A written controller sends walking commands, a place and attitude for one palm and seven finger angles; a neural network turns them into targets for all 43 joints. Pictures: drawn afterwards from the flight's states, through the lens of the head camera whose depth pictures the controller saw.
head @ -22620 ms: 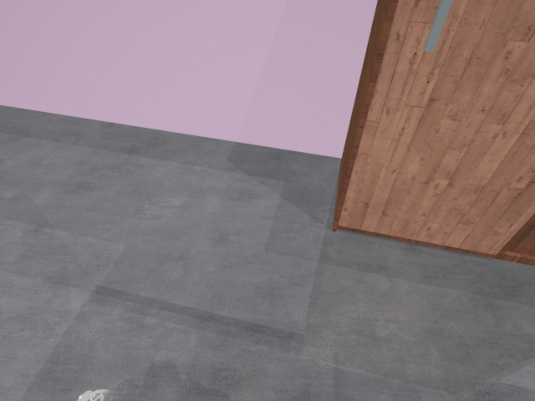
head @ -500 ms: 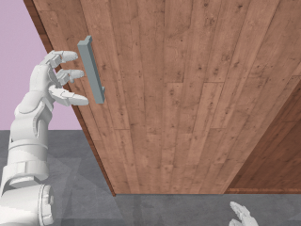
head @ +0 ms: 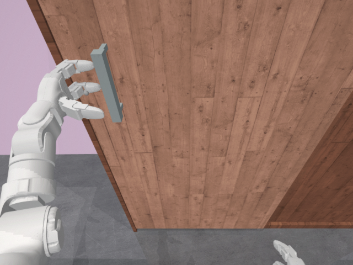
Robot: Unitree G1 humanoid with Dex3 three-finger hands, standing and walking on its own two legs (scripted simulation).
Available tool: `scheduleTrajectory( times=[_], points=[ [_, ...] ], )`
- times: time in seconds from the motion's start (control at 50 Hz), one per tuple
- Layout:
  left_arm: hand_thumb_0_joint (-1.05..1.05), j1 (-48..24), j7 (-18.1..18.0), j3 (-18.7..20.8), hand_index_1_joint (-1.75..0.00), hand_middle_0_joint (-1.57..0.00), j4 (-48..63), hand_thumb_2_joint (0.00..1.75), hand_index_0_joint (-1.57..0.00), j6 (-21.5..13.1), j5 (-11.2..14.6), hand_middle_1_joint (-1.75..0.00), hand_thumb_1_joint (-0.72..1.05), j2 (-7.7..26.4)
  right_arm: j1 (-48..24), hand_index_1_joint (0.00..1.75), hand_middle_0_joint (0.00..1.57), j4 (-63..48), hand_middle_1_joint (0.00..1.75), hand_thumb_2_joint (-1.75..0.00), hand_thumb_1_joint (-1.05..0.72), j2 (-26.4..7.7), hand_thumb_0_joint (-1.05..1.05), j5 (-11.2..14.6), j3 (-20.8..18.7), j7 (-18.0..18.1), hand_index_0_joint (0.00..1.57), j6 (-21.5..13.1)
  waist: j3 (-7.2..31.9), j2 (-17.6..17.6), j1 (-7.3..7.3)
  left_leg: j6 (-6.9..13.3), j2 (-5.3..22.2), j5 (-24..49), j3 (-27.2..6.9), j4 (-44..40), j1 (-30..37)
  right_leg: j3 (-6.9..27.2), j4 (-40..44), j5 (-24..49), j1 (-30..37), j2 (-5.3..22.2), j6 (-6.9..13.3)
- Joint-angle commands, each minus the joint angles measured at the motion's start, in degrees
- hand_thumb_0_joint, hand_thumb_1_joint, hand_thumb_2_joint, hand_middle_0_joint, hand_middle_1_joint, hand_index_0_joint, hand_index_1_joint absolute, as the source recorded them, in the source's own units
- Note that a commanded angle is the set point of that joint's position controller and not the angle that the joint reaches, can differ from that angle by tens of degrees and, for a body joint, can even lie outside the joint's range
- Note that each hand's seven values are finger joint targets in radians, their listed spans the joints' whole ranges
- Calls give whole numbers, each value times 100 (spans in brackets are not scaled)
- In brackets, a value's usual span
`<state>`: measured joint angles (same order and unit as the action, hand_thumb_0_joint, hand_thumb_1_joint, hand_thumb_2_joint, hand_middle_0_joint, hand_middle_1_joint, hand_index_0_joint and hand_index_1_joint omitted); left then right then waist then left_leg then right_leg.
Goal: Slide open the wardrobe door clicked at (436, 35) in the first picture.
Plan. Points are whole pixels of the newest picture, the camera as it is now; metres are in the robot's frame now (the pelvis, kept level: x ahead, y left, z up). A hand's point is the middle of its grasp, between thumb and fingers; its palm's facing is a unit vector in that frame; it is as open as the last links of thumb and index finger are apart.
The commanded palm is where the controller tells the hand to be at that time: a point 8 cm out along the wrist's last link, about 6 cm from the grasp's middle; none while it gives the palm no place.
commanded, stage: feel for the door with the fingertips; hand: left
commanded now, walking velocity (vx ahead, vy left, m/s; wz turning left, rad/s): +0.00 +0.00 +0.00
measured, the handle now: (111, 85) +0.45 +0.17 +0.21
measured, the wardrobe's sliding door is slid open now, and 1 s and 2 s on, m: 0.00 0.00 0.00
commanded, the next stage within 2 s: slide the fingers in behind the handle in 0.32 s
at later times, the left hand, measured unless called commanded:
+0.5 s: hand (105, 90) +0.41 +0.17 +0.23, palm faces +0.03 -1.00 +0.01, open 13.5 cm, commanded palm +0.38 +0.24 +0.22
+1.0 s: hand (103, 97) +0.40 +0.17 +0.22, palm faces +0.04 -1.00 +0.01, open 13.9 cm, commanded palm +0.37 +0.23 +0.22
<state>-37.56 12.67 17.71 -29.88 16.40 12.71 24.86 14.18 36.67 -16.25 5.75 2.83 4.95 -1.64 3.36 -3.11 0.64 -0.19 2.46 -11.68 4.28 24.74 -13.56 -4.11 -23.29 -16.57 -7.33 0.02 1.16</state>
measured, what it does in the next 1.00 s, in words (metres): stands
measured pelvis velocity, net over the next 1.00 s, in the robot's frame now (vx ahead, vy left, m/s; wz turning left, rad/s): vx -0.01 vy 0.00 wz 0.00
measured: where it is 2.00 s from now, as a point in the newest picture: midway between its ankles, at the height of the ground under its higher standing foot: outside the picture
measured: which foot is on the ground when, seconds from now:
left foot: down 0.00-1.00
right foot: down 0.00-1.00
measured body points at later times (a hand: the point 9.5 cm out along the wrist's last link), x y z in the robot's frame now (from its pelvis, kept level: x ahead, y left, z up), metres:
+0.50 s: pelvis +0.00 -0.01 +0.00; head -0.02 -0.03 +0.45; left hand +0.40 +0.22 +0.23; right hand +0.15 -0.25 -0.10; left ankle +0.01 +0.12 -0.74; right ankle -0.05 -0.10 -0.74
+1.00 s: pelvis -0.01 +0.00 +0.00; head -0.02 -0.02 +0.45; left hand +0.39 +0.23 +0.22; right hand +0.15 -0.25 -0.10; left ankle +0.01 +0.12 -0.74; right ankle -0.05 -0.10 -0.74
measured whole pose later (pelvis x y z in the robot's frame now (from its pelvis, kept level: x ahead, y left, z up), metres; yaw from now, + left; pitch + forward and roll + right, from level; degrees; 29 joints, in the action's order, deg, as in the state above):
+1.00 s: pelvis -0.01 +0.00 +0.00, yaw +0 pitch +0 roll +0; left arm -37.5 7.8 14.2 -26.6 17.5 12.5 19.0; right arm 11.8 37.5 -15.4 5.0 2.9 5.1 -1.0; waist 2.6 -2.8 0.2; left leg -0.3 2.5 -10.8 3.8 24.1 -12.9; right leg -4.4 -22.9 -16.0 -6.7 -0.1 1.3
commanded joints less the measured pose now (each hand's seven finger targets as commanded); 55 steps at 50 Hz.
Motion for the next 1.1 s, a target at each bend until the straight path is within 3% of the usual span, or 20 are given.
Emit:
scheduleTrajectory(
  times=[0.0, 0.06, 0.08, 0.12, 0.18, 0.2, 0.26, 0.32, 0.36, 0.44, 0.48, 0.5, 0.56, 0.66, 0.72, 0.78, 0.84, 0.92, 1.02, 1.08],
  points=[
    [0, -2410, 8, -8, -120, -30, 1416, 30, -30, -282, 140, -120, -50, 918, -626, 30, 20, -874, 30, -90, -90, -680, 0, -17, -296, 56, 20, -256, 1257, 406, 4, 361, -203, 1291, -365, 8, 1218, 217, 260, 2091, -367, -84, -39],
    [0, -2852, -109, -49, -120, -30, 1766, 30, -30, -509, 177, -120, -50, 896, -641, 30, 20, -820, 30, -90, -90, -678, 0, -34, -305, 91, 20, -291, 1315, 533, 70, 370, -180, 1197, -385, 5, 1389, 225, 308, 1883, -427, -104, -44],
    [0, -3193, -172, -90, -120, -30, 2108, 30, -30, -600, 156, -120, -50, 848, -664, 30, 20, -825, 30, -90, -90, -650, 0, -52, -294, 79, 20, -331, 1513, 245, 61, 363, -196, 1275, -429, 2, 1512, 235, 283, 1895, -400, -104, -20],
    [0, -3023, -324, -47, -120, -30, 2361, 30, -30, -676, 95, -120, -50, 758, -686, 30, 20, -824, 30, -90, -90, -592, 0, -86, -276, 49, 20, -357, 1786, -68, -33, 329, -208, 1601, -438, 49, 1740, 220, 197, 2105, -302, -115, 21],
    [0, -2826, -524, -13, -120, -30, 2256, 30, -30, -601, 21, -120, -50, 697, -702, 30, 20, -745, 30, -90, -90, -561, 0, -115, -264, 9, 20, -324, 1685, -125, -77, 300, -194, 1684, -424, 29, 1660, 198, 212, 2176, -226, -120, 28],
    [0, -2678, -563, -53, -120, -30, 2055, 30, -30, -502, -6, -120, -50, 604, -719, 30, 20, -720, 30, -90, -90, -555, 0, -120, -252, 4, 20, -291, 1572, 47, -90, 292, -197, 1618, -405, -8, 1530, 173, 208, 2154, -187, -122, 23],
    [0, -2344, -661, 230, -120, -30, 1308, 30, -30, -182, -98, -120, -50, 950, -700, 30, 20, -646, 30, -90, -90, -623, 0, -125, -253, 44, 20, -142, 1164, 477, -150, 317, -187, 1260, -342, -110, 1164, 198, 326, 1922, -198, -102, -23],
    [0, -2707, -665, 179, -120, -30, 998, 30, -30, -41, -131, -120, -50, 975, -713, 30, 20, -659, 30, -90, -90, -603, 0, -123, -218, 91, 20, -77, 969, 586, -82, 345, -208, 1035, -308, -160, 976, 269, 401, 1823, -247, -58, -61],
    [0, -2734, -645, 323, -120, -30, 972, 30, -30, -142, -151, -120, -50, 1190, -647, 30, 20, -659, 30, -90, -90, -627, 0, -138, -242, 98, 20, -56, 1130, 650, -96, 346, -189, 1167, -313, -136, 1004, 274, 366, 1972, -111, -44, -60],
    [0, -2775, -528, 143, -120, -30, 956, 30, -30, -257, -111, -120, -50, 923, -614, 30, 20, -718, 30, -90, -90, -581, 0, -125, -246, 87, 20, -47, 1252, 497, -62, 351, -239, 1294, -272, -82, 1056, 290, 308, 2265, -84, -39, -60],
    [0, -2671, -486, 226, -120, -30, 1001, 30, -30, -343, -71, -120, -50, 1017, -599, 30, 20, -736, 30, -90, -90, -607, 0, -125, -267, 76, 20, -57, 1297, 526, -75, 362, -223, 1316, -273, -88, 1052, 297, 307, 2308, -26, -31, -68],
    [0, -2553, -487, 436, -120, -30, 987, 30, -30, -360, -72, -120, -50, 1231, -599, 30, 20, -742, 30, -90, -90, -599, 0, -117, -280, 78, 20, -48, 1346, 494, -139, 360, -230, 1337, -259, -66, 1059, 316, 299, 2367, 27, -31, -64],
    [0, -2591, -442, 255, -120, -30, 1217, 30, -30, -453, -68, -120, -50, 1086, -612, 30, 20, -804, 30, -90, -90, -613, 0, -106, -295, 66, 20, -52, 1362, 503, -103, 369, -230, 1341, -238, -74, 1076, 290, 297, 2364, 57, -32, -77],
    [0, -2661, -348, 117, -120, -30, 1907, 30, -30, -639, 5, -120, -50, 962, -713, 30, 20, -870, 30, -90, -90, -612, 0, -83, -318, 63, 20, -143, 1546, 186, -76, 389, -230, 1489, -241, -28, 1373, 306, 288, 2437, 53, -63, -51],
    [0, -2643, -276, -34, -120, -30, 1876, 30, -30, -563, 78, -120, -50, 743, -724, 30, 20, -805, 30, -90, -90, -604, 0, -72, -298, 75, 20, -189, 1376, 222, -23, 386, -237, 1384, -274, -32, 1349, 283, 310, 2329, -118, -88, -53],
    [0, -2541, -305, -32, -120, -30, 1933, 30, -30, -438, 86, -120, -50, 748, -776, 30, 20, -784, 30, -90, -90, -610, 0, -61, -296, 69, 20, -208, 1327, 24, -67, 367, -237, 1290, -309, -56, 1367, 259, 340, 2086, -197, -94, -28],
    [0, -2605, -371, -111, -120, -30, 1606, 30, -30, -246, 79, -120, -50, 640, -765, 30, 20, -698, 30, -90, -90, -625, 0, -65, -279, 85, 20, -204, 1036, 294, -5, 358, -220, 1019, -336, -92, 1224, 242, 416, 1748, -426, -107, -50],
    [0, -2708, -500, 26, -120, -30, 1521, 30, -30, -217, 44, -120, -50, 769, -783, 30, 20, -695, 30, -90, -90, -610, 0, -97, -269, 99, 20, -195, 1213, 476, -46, 364, -229, 995, -334, -105, 1177, 269, 413, 1704, -310, -83, -64],
    [0, -2836, -598, -48, -120, -30, 1956, 30, -30, -475, -9, -120, -50, 623, -811, 30, 20, -770, 30, -90, -90, -533, 0, -131, -255, 49, 20, -213, 1615, 177, -94, 343, -226, 1417, -332, -61, 1428, 260, 299, 2121, -65, -89, -14],
    [0, -2706, -598, -216, -120, -30, 1785, 30, -30, -450, -13, -120, -50, 397, -797, 30, 20, -745, 30, -90, -90, -528, 0, -128, -244, 35, 20, -190, 1417, 257, -57, 332, -190, 1396, -347, -90, 1407, 223, 328, 2066, -145, -104, -13]
  ],
)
